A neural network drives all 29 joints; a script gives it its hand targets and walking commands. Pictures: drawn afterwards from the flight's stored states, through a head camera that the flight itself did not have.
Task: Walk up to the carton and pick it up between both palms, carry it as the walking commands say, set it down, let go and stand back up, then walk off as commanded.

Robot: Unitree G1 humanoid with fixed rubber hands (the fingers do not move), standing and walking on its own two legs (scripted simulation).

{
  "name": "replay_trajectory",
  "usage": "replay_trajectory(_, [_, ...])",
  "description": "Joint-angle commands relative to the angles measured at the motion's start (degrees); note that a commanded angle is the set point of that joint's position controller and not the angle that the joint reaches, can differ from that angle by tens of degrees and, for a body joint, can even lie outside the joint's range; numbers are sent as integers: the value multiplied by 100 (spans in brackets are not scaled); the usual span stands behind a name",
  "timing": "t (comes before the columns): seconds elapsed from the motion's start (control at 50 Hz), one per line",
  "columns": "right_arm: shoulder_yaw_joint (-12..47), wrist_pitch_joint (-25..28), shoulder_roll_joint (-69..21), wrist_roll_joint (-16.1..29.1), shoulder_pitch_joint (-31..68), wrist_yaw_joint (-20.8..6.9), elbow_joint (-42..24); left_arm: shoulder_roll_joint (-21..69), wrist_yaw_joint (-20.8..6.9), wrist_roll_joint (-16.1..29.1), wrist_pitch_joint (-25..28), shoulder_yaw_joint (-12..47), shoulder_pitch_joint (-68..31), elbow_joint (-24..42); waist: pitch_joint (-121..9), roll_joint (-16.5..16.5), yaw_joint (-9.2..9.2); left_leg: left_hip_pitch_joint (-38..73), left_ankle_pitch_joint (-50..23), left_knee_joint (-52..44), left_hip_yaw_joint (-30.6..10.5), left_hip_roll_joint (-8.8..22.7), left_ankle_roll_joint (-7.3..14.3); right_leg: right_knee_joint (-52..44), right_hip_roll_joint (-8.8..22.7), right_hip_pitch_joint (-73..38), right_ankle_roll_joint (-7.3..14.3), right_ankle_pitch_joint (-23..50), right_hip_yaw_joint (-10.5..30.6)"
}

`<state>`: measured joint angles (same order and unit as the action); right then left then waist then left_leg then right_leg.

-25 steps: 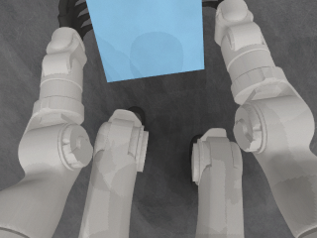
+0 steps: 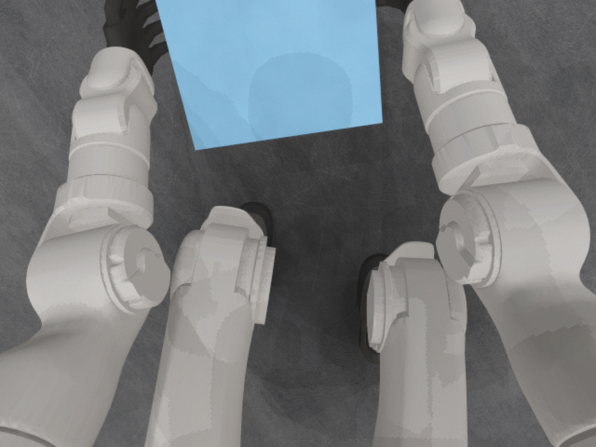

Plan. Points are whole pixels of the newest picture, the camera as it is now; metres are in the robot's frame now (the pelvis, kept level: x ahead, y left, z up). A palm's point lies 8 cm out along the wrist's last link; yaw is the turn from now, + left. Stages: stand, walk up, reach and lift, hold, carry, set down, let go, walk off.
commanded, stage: set down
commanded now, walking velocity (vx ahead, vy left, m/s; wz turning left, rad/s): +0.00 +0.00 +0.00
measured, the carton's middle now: (280, 43) +0.52 +0.12 -0.26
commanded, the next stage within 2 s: none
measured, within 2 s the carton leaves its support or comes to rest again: neither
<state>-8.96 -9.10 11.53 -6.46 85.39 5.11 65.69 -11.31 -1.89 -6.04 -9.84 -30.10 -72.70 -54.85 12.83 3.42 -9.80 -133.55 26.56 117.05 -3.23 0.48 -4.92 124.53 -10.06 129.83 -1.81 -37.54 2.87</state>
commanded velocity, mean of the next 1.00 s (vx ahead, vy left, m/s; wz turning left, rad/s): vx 0.00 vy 0.00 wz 0.00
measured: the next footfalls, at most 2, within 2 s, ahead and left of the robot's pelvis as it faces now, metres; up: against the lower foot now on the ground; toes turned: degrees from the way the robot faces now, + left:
none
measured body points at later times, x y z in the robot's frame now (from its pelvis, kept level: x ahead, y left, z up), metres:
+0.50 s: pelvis +0.00 +0.01 +0.00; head +0.37 +0.02 +0.25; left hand +0.48 +0.27 -0.19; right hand +0.57 -0.03 -0.19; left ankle +0.14 +0.15 -0.35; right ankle +0.08 -0.11 -0.35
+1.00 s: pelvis -0.01 +0.02 -0.01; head +0.36 +0.03 +0.23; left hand +0.46 +0.31 -0.20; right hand +0.57 -0.06 -0.20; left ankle +0.14 +0.15 -0.35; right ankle +0.08 -0.10 -0.35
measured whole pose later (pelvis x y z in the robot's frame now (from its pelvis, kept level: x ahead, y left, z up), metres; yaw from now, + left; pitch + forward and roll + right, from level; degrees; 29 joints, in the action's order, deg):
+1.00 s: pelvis -0.01 +0.02 -0.01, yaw +0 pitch +39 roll +2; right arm 5.2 -4.4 22.1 7.7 85.7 5.3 65.3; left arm -17.5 4.9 11.7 1.7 -18.3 -73.6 -64.3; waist 19.9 -0.1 -10.0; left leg -132.8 24.4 118.6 0.1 1.7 -1.0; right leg 125.8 -6.2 128.3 -3.5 -36.0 3.9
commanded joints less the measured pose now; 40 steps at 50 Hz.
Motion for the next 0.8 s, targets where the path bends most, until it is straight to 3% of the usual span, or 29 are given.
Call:
replay_trajectory(0.0, [1016, 132, -4172, 194, 1676, -1094, -194, 3492, -995, 223, 200, 1301, -2455, 322, -4923, 858, -377, 3006, -1764, -314, 790, -382, 265, -1397, 65, -1623, 127, 1666, -271])
replay_trajectory(0.16, [1011, 175, -3862, 187, 1537, -1024, -204, 3207, -906, 197, 277, 1155, -2170, 254, -4968, 869, -392, 3034, -1856, -287, 780, -373, 260, -1360, 92, -1674, 93, 1784, -265])
replay_trajectory(0.28, [1029, 255, -3135, 285, 1415, -863, -213, 2549, -685, 235, 427, 988, -1830, 78, -4974, 866, -438, 3098, -1859, -291, 768, -348, 247, -1336, 155, -1752, 38, 1731, -249])
replay_trajectory(0.38, [1034, 368, -1991, 439, 1310, -605, -191, 1525, -330, 323, 655, 762, -1419, -241, -4955, 865, -517, 3183, -1839, -309, 743, -302, 233, -1316, 256, -1866, -42, 1618, -214])
replay_trajectory(0.46, [925, 483, -387, 602, 1160, -213, -195, -7, 154, 408, 930, 379, -916, -553, -5008, 862, -613, 3296, -1871, -363, 703, -237, 234, -1319, 361, -2012, -116, 1546, -171])
replay_trajectory(0.56, [1069, 624, 597, 867, 1346, 116, -487, -975, 563, 931, 1239, 478, -977, -611, -5351, 795, -614, 3479, -2168, -400, 655, -139, 215, -1295, 496, -2240, -127, 1740, -95])
replay_trajectory(0.66, [1395, 672, 856, 1158, 1529, 159, -776, -1207, 631, 1409, 1364, 791, -1024, -641, -5701, 850, -627, 3694, -2357, -390, 601, -69, 222, -1210, 599, -2400, -136, 1796, -111])
replay_trajectory(0.78, [1467, 639, 1093, 1336, 1492, 98, -662, -1351, 648, 1642, 1353, 991, -975, -670, -5646, 774, -607, 3951, -2211, -424, 534, 0, 211, -1123, 646, -2247, -120, 1414, -203])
